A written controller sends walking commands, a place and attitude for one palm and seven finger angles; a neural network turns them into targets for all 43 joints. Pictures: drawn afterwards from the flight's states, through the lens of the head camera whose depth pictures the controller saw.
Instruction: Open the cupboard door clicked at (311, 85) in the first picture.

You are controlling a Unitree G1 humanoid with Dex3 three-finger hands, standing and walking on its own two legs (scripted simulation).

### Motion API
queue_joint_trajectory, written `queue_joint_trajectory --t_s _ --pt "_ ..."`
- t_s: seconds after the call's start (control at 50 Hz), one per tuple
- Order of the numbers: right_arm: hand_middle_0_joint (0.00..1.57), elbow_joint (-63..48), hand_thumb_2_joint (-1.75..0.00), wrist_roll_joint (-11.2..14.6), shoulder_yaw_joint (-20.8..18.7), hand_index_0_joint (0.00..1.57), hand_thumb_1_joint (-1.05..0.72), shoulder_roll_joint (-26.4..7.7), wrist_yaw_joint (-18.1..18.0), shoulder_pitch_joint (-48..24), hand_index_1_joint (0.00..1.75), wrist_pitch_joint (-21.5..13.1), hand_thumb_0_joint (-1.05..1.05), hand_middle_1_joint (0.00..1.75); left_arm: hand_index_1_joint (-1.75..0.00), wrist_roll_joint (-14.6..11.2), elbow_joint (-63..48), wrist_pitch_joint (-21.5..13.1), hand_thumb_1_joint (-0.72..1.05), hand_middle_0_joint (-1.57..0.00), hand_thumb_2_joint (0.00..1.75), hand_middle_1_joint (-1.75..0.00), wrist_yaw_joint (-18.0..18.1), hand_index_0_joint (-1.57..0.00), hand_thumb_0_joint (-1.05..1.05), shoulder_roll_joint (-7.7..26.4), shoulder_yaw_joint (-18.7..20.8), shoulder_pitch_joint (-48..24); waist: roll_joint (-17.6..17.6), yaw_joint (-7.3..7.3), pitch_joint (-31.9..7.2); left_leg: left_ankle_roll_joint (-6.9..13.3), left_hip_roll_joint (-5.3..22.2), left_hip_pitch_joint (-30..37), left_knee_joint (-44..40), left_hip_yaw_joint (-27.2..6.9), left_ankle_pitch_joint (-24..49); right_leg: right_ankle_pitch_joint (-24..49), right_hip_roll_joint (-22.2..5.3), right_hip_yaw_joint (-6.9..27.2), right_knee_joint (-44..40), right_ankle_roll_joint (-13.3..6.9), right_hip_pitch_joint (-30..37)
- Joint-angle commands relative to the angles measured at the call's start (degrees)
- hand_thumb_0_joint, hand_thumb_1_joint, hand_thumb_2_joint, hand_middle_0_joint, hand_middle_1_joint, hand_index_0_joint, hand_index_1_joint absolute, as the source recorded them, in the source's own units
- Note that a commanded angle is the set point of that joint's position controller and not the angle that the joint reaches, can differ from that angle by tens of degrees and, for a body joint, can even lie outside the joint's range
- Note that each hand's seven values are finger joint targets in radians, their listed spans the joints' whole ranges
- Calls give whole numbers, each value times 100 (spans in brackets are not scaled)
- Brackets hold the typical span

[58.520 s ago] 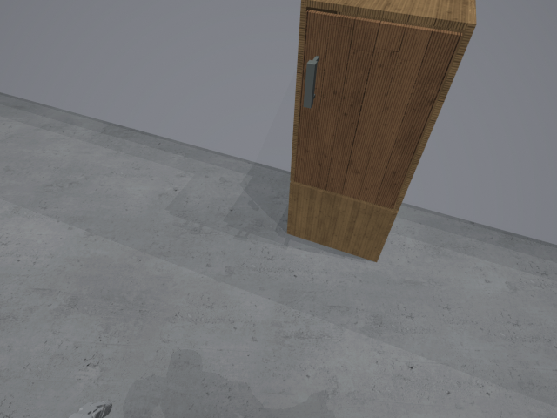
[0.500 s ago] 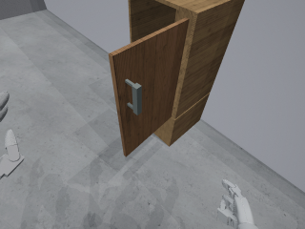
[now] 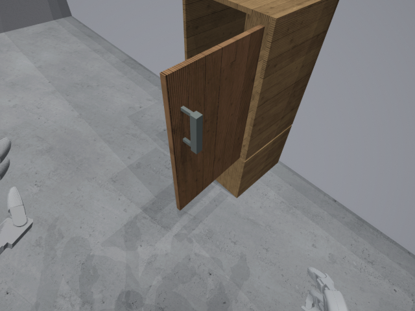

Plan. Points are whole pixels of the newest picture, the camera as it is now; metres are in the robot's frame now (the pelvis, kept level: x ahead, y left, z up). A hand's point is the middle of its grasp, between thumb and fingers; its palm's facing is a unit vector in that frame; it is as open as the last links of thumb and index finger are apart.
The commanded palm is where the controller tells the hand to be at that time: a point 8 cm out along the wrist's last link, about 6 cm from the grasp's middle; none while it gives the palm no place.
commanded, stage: let the arm hang, fingers relaxed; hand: left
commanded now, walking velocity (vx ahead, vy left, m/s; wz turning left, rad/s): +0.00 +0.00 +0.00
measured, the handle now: (190, 129) +0.55 +0.08 +0.01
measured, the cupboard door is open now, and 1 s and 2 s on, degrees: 94 94 94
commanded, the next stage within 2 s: look to check the result in 1.20 s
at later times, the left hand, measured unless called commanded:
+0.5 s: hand out of the picture +0.00 +0.16 -0.19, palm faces +0.06 -0.98 -0.17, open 7.0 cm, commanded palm none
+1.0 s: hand out of the picture +0.00 +0.13 -0.18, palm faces +0.08 -0.98 -0.16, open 7.3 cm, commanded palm none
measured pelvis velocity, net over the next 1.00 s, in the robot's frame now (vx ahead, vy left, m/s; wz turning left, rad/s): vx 0.01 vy -0.02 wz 0.03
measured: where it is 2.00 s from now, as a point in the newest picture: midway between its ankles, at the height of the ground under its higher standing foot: outside the picture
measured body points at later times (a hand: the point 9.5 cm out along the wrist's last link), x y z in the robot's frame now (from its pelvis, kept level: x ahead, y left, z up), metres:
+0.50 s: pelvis +0.00 -0.03 -0.01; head +0.02 +0.00 +0.44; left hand +0.00 +0.21 -0.17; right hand +0.03 -0.27 -0.15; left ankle +0.05 +0.10 -0.74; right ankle +0.01 -0.11 -0.74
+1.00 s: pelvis +0.01 -0.02 +0.00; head +0.02 -0.03 +0.45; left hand +0.00 +0.18 -0.17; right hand +0.00 -0.22 -0.17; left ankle +0.05 +0.10 -0.74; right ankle +0.01 -0.11 -0.74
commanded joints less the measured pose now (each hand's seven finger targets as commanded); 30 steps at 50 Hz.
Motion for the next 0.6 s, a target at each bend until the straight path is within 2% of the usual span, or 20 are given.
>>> queue_joint_trajectory --t_s 0.0,0.04,0.06,0.08,0.1,0.12,0.14,0.18,0.2,0.22,0.24,0.28,0.32,0.34,0.36,0.42,0.44,0.54,0.56,0.58 --pt "20 -878 -90 27 -293 20 -90 -731 -44 -592 30 -286 0 30 -30 -28 -1007 -340 90 -20 90 -30 125 -20 0 905 650 -55 324 4 -470 -125 283 63 -663 -568 -801 -237 -135 414 -447 79 42" --pt "20 -880 -90 33 -300 20 -90 -749 -43 -604 30 -281 0 30 -30 -27 -1060 -345 90 -20 90 -30 115 -20 0 913 622 -122 383 -2 -460 -124 286 100 -680 -558 -804 -256 -115 404 -455 89 -8" --pt "20 -871 -90 21 -312 20 -90 -764 -62 -620 30 -298 0 30 -30 -23 -1152 -351 90 -20 90 -30 127 -20 0 1023 698 -167 423 8 -532 -126 279 163 -688 -565 -743 -190 -103 401 -442 86 16" --pt "20 566 -90 83 -511 20 -90 -1848 491 -956 30 -481 0 30 -30 418 3433 513 90 -20 90 -30 -701 -20 0 -39 -1705 -550 564 -198 -103 -12 558 -640 209 -916 611 453 -566 76 590 -97 -484" --pt "20 573 -90 89 -512 20 -90 -1560 489 -522 30 -28 0 30 -30 350 3627 958 90 -20 90 -30 -829 -20 0 -50 -1570 -597 524 -108 -513 -38 658 -115 171 -700 862 110 -603 382 493 -138 -648" --pt "20 459 -90 73 -480 20 -90 -1489 468 -412 30 91 0 30 -30 338 3539 1086 90 -20 90 -30 -861 -20 0 -130 -1613 -632 663 -125 -480 32 744 -198 109 -749 575 -319 -535 271 631 -120 -709" --pt "20 527 -90 3 -429 20 -90 -1434 464 -455 30 165 0 30 -30 354 3762 1076 90 -20 90 -30 -873 -20 0 -187 -1657 -759 470 -71 -573 170 831 -599 -13 -989 80 -680 -459 234 889 -149 -610" --pt "20 591 -90 -67 -333 20 -90 -1378 447 -510 30 297 0 30 -30 418 4375 1037 90 -20 90 -30 -889 -20 0 -101 -1742 -995 -503 -4 -552 230 734 -671 -39 -1119 -19 -551 -428 329 788 -190 -352" --pt "20 677 -90 -94 -308 20 -90 -1343 444 -526 30 331 0 30 -30 434 4715 1023 90 -20 90 -30 -894 -20 0 -83 -1778 -1114 -935 12 -619 199 616 -515 80 -1064 -33 -488 -518 440 592 -218 -414" --pt "20 774 -90 -99 -285 20 -90 -1282 444 -450 30 390 0 30 -30 441 5049 1024 90 -20 90 -30 -879 -20 0 -35 -1804 -1293 -1358 -36 -668 170 481 -332 262 -976 56 -398 -655 582 441 -266 -498" --pt "20 893 -90 -106 -263 20 -90 -1177 441 -361 30 453 0 30 -30 428 5405 1046 90 -20 90 -30 -860 -20 0 -63 -1844 -1446 -1564 -81 -665 125 345 -98 467 -841 117 -382 -817 688 296 -318 -679" --pt "20 1121 -90 -138 -182 20 -90 -903 435 -257 30 614 0 30 -30 374 6036 1121 90 -20 90 -30 -807 -20 0 -167 -1985 -1661 -1121 -165 -457 17 168 230 648 -601 119 -501 -997 796 81 -418 -1064" --pt "20 1321 -90 -153 -137 20 -90 -787 423 -235 30 702 0 30 -30 345 6562 1147 90 -20 90 -30 -781 -20 0 -209 -2056 -1749 -207 -179 -291 -22 209 302 439 -605 68 -730 -927 781 63 -397 -1129" --pt "20 1426 -90 -156 -117 20 -90 -751 412 -253 30 712 0 30 -30 334 6830 1143 90 -20 90 -30 -777 -20 0 -244 -2076 -1678 239 -132 -251 0 287 186 211 -706 26 -778 -812 718 116 -332 -974" --pt "20 1484 -90 -147 -114 20 -90 -788 395 -265 30 726 0 30 -30 331 7074 1136 90 -20 90 -30 -763 -20 0 -226 -2079 -1556 532 -57 -205 9 339 39 69 -805 -41 -744 -707 663 107 -270 -754" --pt "20 1778 -90 -158 -132 20 -90 -568 329 -139 30 753 0 30 -30 301 7736 1113 90 -20 90 -30 -744 -20 0 -497 -2024 -1252 1179 24 -203 2 327 -249 -137 -819 -562 -650 -679 632 -21 -306 -295" --pt "20 1861 -90 -145 -131 20 -90 -521 320 -76 30 768 0 30 -30 288 7918 1107 90 -20 90 -30 -746 -20 0 -455 -2043 -1203 1188 25 -226 -11 304 -239 -131 -795 -640 -653 -701 636 -76 -325 -242" --pt "20 2276 -90 -115 -161 20 -90 -359 276 437 30 821 0 30 -30 265 8491 1081 90 -20 90 -30 -747 -20 0 -607 -2107 -1244 276 -80 -98 -37 293 82 0 -691 -594 -1046 -804 652 -457 -359 -502" --pt "20 2326 -90 -108 -175 20 -90 -351 269 509 30 835 0 30 -30 266 8580 1080 90 -20 90 -30 -740 -20 0 -663 -2111 -1232 -19 -83 30 -39 286 161 33 -663 -560 -1175 -797 640 -550 -355 -636" --pt "20 2408 -90 -107 -172 20 -90 -300 266 599 30 836 0 30 -30 265 8651 1083 90 -20 90 -30 -737 -20 0 -707 -2127 -1231 -118 -103 95 -33 280 200 64 -627 -502 -1223 -829 643 -597 -360 -708"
